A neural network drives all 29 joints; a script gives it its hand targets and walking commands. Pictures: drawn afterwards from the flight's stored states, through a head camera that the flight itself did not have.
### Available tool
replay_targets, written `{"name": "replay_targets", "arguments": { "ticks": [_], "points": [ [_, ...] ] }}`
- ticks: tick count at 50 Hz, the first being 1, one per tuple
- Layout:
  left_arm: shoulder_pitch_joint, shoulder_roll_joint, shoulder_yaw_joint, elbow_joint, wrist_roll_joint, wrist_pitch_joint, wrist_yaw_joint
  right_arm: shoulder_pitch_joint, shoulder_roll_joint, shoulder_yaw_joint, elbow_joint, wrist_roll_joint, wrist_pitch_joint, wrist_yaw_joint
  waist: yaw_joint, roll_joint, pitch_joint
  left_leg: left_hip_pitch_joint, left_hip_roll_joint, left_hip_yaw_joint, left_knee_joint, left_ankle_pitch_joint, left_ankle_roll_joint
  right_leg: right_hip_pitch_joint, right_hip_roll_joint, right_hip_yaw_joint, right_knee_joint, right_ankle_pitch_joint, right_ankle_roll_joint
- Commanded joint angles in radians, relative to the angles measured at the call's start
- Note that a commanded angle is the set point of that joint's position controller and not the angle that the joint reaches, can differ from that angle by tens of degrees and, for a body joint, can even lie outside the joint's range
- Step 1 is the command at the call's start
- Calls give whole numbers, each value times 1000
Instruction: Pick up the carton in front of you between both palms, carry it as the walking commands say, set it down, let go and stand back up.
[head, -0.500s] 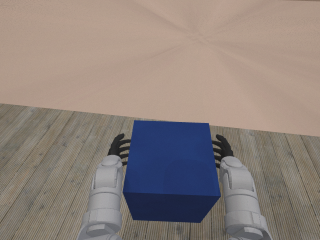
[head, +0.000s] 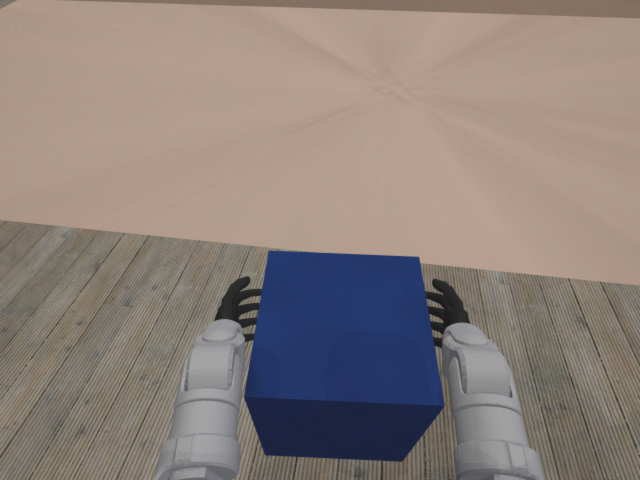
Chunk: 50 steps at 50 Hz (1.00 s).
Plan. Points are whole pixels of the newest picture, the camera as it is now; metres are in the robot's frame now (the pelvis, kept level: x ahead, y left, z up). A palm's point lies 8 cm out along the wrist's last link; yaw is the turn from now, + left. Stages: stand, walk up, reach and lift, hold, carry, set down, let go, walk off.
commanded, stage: reach and lift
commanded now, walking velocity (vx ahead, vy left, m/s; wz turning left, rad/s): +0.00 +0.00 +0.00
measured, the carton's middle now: (338, 360) +0.28 +0.00 -0.04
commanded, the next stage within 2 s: hold in 0.10 s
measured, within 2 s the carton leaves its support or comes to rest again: neither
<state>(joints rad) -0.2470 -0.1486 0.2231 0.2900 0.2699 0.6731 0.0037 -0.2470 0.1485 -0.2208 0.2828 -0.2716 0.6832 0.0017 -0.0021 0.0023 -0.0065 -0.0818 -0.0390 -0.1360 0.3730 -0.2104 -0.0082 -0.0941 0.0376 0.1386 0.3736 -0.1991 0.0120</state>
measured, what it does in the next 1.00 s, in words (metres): stands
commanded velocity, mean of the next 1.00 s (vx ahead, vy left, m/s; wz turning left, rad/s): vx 0.00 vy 0.00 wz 0.00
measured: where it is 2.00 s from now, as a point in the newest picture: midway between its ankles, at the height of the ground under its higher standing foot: outside the picture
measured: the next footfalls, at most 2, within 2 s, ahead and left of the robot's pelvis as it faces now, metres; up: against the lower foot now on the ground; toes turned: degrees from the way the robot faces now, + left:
none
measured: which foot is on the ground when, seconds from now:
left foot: down 0.00-1.00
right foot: down 0.00-1.00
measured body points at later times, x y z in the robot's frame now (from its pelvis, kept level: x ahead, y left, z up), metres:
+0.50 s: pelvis -0.01 +0.00 +0.00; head -0.06 +0.00 +0.45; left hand +0.29 +0.15 +0.04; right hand +0.29 -0.15 +0.04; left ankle +0.00 +0.13 -0.75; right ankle +0.01 -0.13 -0.75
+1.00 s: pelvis -0.01 +0.00 +0.00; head -0.05 +0.00 +0.45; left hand +0.29 +0.15 +0.04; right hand +0.29 -0.15 +0.04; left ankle +0.00 +0.13 -0.75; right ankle +0.01 -0.13 -0.75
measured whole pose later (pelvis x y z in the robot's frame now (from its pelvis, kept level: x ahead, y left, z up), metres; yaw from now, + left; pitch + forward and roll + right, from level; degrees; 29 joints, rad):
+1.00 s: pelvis -0.01 +0.00 +0.00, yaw +0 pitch -7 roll +0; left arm -0.27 -0.15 0.23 0.24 0.28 0.75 0.00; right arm -0.27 0.15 -0.22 0.23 -0.28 0.76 0.01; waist 0.00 0.00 0.01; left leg -0.04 -0.03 -0.13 0.36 -0.20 -0.01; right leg -0.05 0.04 0.13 0.36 -0.19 0.01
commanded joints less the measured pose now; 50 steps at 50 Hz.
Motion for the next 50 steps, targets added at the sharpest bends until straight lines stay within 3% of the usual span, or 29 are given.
{"name": "replay_targets", "arguments": {
  "ticks": [1,10,16,28,50],
  "points": [
    [-458,-941,-537,-41,-247,-20,-242,-455,937,542,-43,247,-28,240,1,1,-240,41,-57,63,-45,247,-9,91,65,-68,-33,243,10],
    [-466,-932,-594,-135,-285,26,-239,-460,935,600,-134,285,19,232,2,0,-264,76,-56,60,-59,267,-10,130,62,-65,-50,277,14],
    [-472,-886,-529,-76,-246,60,-240,-460,899,535,-74,250,54,230,-1,0,-135,31,-54,70,-81,114,-3,85,56,-72,-75,119,8],
    [-571,-917,-529,-52,-250,45,-251,-561,930,537,-51,255,42,240,-1,-1,-182,23,-49,73,-64,70,1,84,53,-77,-57,77,6],
    [-503,-913,-541,-91,-257,53,-243,-494,919,544,-85,260,46,235,0,1,-205,58,-53,68,-67,185,-7,110,58,-71,-58,187,8]
  ]
}}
